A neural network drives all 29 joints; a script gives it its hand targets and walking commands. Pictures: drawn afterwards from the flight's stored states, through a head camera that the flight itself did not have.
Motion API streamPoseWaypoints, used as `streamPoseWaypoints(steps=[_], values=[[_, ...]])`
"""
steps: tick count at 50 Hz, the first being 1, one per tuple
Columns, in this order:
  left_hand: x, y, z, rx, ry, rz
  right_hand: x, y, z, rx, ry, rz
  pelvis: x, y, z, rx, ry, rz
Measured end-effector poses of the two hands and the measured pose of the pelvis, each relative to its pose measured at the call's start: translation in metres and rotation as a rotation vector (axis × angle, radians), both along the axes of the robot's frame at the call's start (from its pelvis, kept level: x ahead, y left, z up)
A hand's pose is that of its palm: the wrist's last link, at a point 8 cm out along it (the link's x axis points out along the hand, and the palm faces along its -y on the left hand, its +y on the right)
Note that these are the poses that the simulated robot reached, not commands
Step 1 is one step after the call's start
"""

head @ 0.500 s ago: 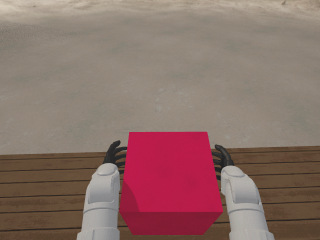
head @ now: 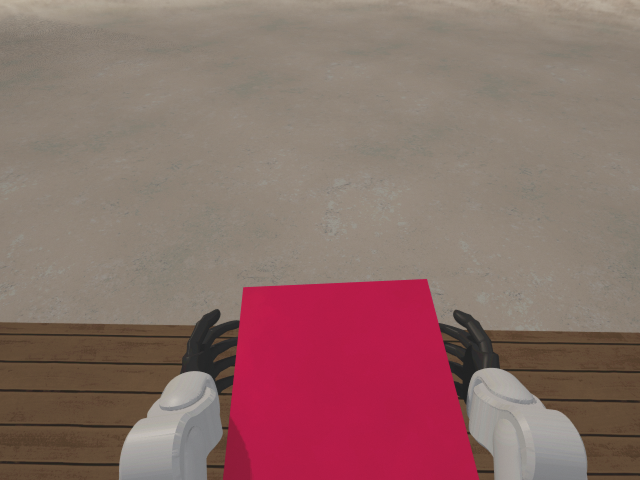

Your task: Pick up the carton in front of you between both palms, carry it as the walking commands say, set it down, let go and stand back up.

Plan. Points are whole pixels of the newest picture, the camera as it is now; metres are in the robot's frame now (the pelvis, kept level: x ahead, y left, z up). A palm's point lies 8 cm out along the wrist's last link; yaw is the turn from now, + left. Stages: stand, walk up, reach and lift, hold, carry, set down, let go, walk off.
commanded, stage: carry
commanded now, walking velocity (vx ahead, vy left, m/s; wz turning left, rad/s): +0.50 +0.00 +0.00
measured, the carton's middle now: (339, 408) +0.23 +0.01 +0.01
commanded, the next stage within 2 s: none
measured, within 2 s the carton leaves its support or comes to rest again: neither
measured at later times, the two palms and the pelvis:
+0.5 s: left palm (240, 201) +0.54 +0.17 +0.09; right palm (423, 211) +0.52 -0.13 +0.10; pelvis +0.30 +0.03 +0.00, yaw -2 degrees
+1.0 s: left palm (271, 127) +0.85 +0.15 +0.08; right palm (406, 128) +0.84 -0.16 +0.08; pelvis +0.51 +0.00 -0.02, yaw -1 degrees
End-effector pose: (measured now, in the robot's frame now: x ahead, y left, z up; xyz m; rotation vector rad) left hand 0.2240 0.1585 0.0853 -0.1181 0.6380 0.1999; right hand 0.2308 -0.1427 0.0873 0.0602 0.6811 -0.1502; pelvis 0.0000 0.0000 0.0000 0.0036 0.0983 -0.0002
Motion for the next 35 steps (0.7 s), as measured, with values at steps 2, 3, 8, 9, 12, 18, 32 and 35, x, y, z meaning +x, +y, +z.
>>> streamPoseWaypoints(steps=[2,3,8,9,12,18,32,35], values=[[0.021,0.010,-0.002,-0.008,-0.012,0.021,0.025,0.008,-0.002,-0.010,-0.013,-0.007,0.025,0.008,-0.005,-0.002,-0.009,-0.001],[0.034,0.015,-0.004,-0.011,-0.022,0.025,0.038,0.012,-0.005,-0.016,-0.022,-0.015,0.039,0.012,-0.009,-0.004,-0.016,-0.004],[0.107,0.029,-0.017,-0.019,-0.029,-0.008,0.096,0.024,-0.021,-0.023,-0.027,-0.073,0.098,0.035,-0.024,0.005,-0.032,-0.043],[0.120,0.028,-0.016,-0.019,-0.014,-0.026,0.103,0.024,-0.022,-0.014,-0.012,-0.088,0.108,0.038,-0.021,0.002,-0.030,-0.050],[0.157,0.021,-0.010,-0.025,0.012,-0.087,0.121,0.022,-0.016,0.015,0.012,-0.121,0.138,0.044,-0.009,-0.009,-0.019,-0.059],[0.226,0.014,0.009,-0.011,-0.029,-0.135,0.180,0.016,0.009,0.000,-0.025,-0.159,0.208,0.044,0.007,-0.035,-0.009,-0.055],[0.428,-0.006,-0.023,0.061,-0.019,-0.017,0.419,-0.009,-0.035,0.006,-0.039,-0.050,0.387,0.002,-0.033,-0.021,-0.052,-0.017],[0.460,-0.007,-0.030,0.037,0.027,0.007,0.459,-0.010,-0.041,0.022,0.008,-0.057,0.406,-0.004,-0.026,-0.014,-0.043,-0.005]])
